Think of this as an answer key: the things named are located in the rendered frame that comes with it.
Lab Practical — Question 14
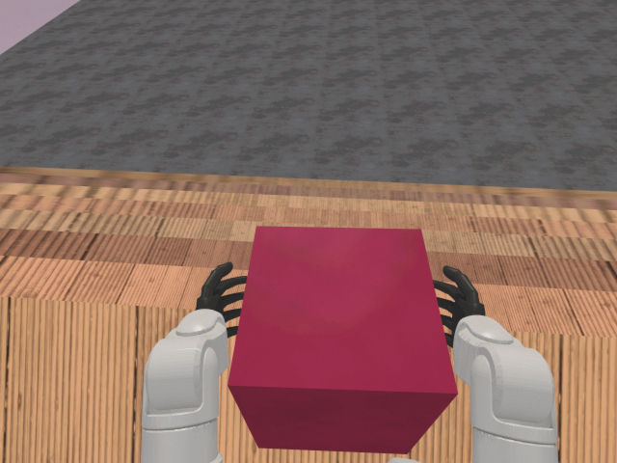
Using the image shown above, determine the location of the left robot hand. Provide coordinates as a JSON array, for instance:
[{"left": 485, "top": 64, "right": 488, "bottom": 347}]
[{"left": 195, "top": 262, "right": 247, "bottom": 338}]

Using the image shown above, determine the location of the right robot forearm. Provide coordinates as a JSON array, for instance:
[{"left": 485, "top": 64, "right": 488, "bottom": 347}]
[{"left": 453, "top": 315, "right": 558, "bottom": 463}]

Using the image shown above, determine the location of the left robot forearm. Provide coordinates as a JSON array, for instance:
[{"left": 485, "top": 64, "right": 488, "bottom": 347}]
[{"left": 141, "top": 309, "right": 229, "bottom": 463}]

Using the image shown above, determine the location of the right robot hand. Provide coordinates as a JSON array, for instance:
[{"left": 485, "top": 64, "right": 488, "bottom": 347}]
[{"left": 433, "top": 265, "right": 485, "bottom": 348}]

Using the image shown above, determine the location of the carton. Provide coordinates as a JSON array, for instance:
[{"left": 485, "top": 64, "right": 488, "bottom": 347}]
[{"left": 228, "top": 226, "right": 458, "bottom": 454}]

